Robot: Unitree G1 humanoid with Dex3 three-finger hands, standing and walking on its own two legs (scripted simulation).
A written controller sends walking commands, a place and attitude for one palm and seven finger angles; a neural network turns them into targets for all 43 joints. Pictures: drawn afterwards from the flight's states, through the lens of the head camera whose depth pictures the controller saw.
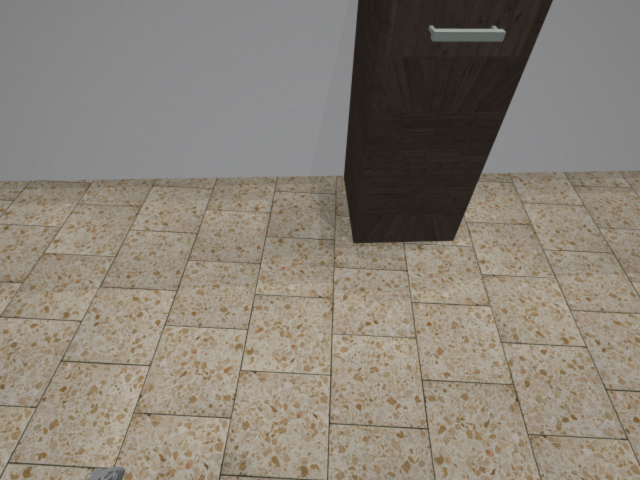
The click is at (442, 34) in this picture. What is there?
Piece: drawer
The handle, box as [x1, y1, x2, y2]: [428, 25, 505, 41]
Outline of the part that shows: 428,29 431,33 431,39 433,41 502,41 505,33 503,29 498,29 495,26 491,26 490,29 435,29 432,25 429,25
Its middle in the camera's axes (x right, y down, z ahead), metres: +0.38 -0.54 +1.01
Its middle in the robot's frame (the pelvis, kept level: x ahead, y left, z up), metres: +1.15 -0.32 +0.10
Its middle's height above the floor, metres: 0.87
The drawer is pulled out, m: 0.00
